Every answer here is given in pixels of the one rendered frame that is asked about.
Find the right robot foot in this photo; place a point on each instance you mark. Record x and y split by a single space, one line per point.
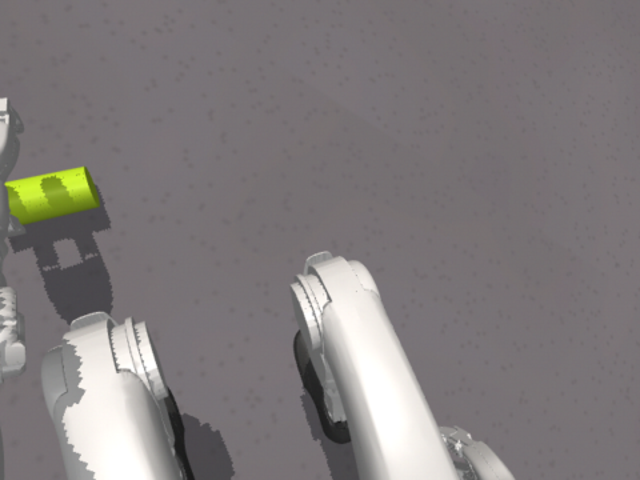
337 432

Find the can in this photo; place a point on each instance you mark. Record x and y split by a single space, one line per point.
52 195

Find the right robot hand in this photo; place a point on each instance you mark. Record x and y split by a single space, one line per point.
481 463

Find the left robot hand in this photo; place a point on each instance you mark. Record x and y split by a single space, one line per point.
10 126

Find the left robot foot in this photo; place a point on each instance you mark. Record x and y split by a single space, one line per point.
178 430

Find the left robot arm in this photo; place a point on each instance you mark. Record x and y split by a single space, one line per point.
12 327

